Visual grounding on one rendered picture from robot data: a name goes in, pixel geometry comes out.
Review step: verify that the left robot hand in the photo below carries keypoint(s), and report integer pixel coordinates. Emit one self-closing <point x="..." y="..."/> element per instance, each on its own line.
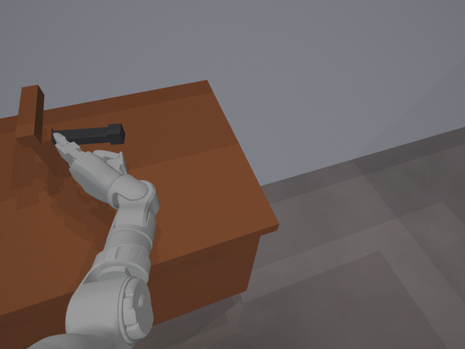
<point x="96" y="171"/>

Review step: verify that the left robot upper arm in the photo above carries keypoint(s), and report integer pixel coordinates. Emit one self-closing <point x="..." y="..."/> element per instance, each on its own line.
<point x="109" y="314"/>

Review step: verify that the robot left forearm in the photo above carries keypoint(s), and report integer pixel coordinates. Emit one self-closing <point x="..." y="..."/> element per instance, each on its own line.
<point x="130" y="239"/>

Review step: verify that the tap lever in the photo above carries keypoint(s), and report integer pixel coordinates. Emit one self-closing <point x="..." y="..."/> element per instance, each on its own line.
<point x="113" y="134"/>

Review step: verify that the counter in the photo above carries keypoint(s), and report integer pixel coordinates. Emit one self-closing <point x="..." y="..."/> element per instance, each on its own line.
<point x="212" y="208"/>

